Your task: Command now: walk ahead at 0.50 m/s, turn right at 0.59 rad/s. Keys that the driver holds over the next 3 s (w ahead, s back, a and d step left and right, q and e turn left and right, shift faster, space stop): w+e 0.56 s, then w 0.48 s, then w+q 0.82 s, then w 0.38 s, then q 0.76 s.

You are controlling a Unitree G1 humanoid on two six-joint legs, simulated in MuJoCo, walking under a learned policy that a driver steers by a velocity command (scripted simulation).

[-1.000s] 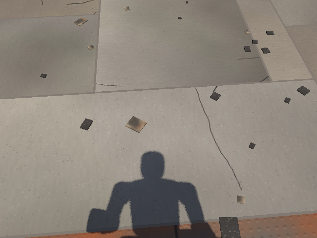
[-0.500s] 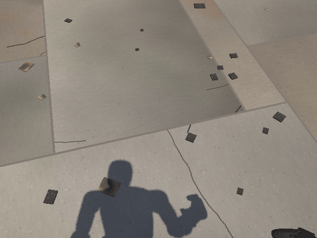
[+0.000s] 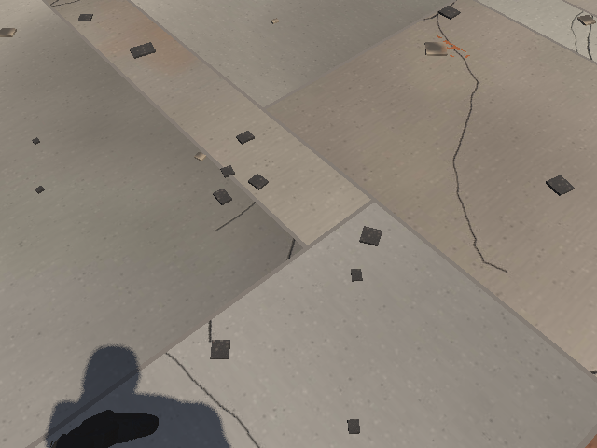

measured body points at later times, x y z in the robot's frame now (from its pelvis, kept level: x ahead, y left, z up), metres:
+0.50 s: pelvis +0.28 -0.01 +0.01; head +0.32 -0.02 +0.46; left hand +0.33 +0.28 -0.11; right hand +0.45 -0.29 -0.07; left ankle +0.45 +0.07 -0.71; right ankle +0.11 -0.06 -0.72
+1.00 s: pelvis +0.53 -0.11 +0.01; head +0.55 -0.13 +0.46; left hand +0.83 -0.01 -0.07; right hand +0.37 -0.32 -0.13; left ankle +0.45 +0.06 -0.71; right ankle +0.58 -0.23 -0.72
